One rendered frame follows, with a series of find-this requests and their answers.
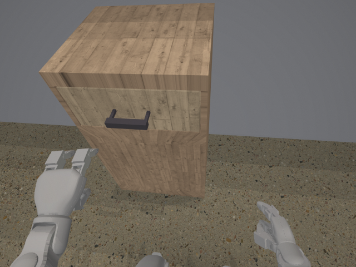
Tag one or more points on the robot right hand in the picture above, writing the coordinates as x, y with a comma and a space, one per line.
269, 235

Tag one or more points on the handle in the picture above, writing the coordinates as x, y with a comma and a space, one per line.
126, 123

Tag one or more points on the robot left shin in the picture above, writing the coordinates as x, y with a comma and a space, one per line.
155, 253

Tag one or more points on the robot left thigh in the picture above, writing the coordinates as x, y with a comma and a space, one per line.
152, 261

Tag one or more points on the drawer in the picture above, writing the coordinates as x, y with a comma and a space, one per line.
178, 110

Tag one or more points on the cabinet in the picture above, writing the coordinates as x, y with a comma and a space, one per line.
157, 47

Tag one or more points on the left robot forearm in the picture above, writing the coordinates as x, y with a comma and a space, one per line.
46, 242

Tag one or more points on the right robot forearm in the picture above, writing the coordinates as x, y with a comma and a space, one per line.
290, 255

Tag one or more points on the robot left hand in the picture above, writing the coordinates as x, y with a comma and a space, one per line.
60, 191

